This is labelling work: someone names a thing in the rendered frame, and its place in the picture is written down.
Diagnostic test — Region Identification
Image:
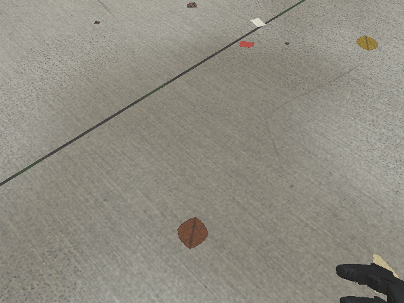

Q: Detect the robot right hand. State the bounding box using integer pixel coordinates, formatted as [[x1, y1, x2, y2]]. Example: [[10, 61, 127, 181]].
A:
[[336, 263, 404, 303]]

